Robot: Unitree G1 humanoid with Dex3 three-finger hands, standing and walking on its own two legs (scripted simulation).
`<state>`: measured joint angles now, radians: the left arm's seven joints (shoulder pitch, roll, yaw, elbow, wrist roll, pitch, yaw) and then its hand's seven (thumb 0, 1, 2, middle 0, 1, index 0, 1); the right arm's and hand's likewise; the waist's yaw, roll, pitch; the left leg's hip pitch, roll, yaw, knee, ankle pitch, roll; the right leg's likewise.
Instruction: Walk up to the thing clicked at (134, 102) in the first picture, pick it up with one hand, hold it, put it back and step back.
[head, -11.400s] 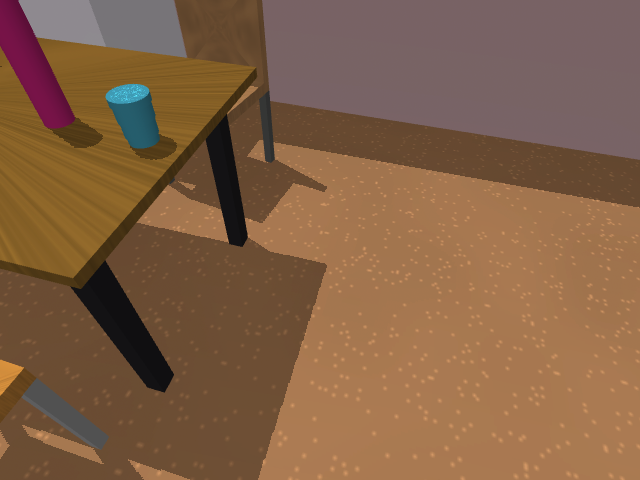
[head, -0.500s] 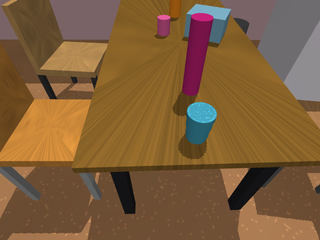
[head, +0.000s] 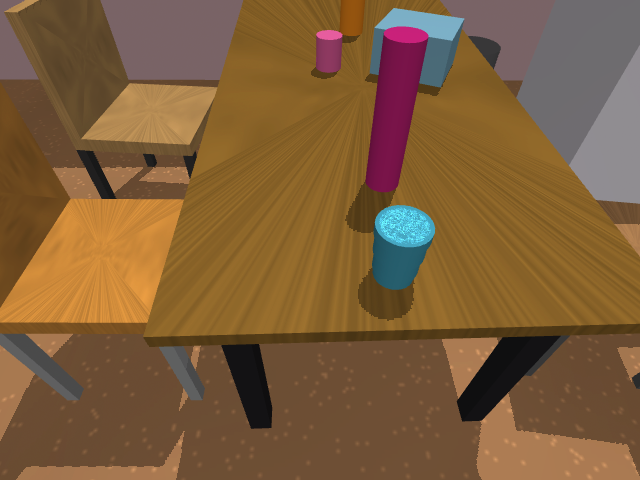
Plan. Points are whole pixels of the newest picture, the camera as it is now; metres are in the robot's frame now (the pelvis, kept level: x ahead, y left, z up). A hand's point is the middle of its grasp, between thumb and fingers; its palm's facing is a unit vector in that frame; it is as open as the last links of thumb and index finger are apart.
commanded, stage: stand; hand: right
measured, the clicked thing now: (398, 250) +0.47 -0.14 +0.00
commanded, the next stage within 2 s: rise first in 0.64 s
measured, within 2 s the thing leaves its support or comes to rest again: neither
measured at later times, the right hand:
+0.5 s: hand out of the picture +0.06 -0.25 -0.16, palm faces -0.01 +0.94 -0.33, open 7.4 cm
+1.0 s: hand (497, 476) +0.17 -0.24 -0.13, palm faces +0.17 +0.93 -0.31, open 11.4 cm
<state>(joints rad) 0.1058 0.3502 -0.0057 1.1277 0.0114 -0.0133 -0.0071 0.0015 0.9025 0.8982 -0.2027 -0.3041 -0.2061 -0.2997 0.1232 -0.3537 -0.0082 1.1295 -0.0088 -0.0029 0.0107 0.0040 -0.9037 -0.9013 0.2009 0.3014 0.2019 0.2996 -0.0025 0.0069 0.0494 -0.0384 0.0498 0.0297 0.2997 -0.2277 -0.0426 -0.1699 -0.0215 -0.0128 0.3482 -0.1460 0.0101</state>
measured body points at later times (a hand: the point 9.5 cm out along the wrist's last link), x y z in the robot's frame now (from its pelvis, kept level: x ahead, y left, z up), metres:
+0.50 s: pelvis +0.00 +0.00 +0.00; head +0.00 +0.00 +0.45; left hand +0.08 +0.30 -0.13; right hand +0.06 -0.30 -0.14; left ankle -0.04 +0.14 -0.75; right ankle +0.03 -0.13 -0.75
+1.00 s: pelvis -0.01 +0.01 -0.01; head +0.03 +0.00 +0.44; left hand +0.15 +0.29 -0.11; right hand +0.16 -0.29 -0.11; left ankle -0.04 +0.14 -0.75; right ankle +0.03 -0.12 -0.75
